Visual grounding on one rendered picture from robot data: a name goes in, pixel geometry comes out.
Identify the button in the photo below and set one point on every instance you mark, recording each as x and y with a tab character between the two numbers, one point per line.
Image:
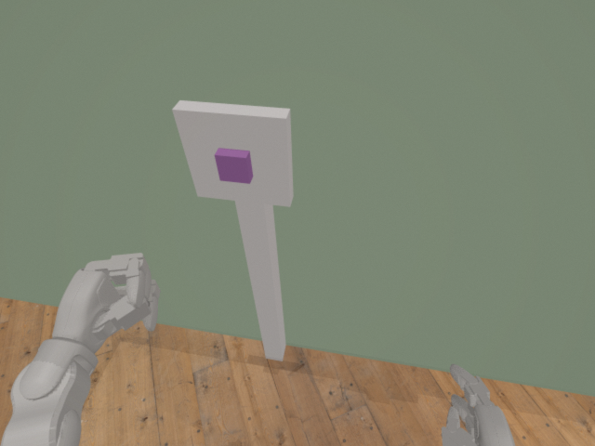
234	165

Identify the left robot forearm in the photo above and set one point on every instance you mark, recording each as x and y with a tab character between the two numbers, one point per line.
48	395

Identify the right robot hand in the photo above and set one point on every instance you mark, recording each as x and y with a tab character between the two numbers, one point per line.
486	424

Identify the left robot hand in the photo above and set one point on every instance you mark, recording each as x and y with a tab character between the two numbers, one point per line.
82	310

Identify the panel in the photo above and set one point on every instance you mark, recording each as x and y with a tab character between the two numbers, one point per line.
266	132

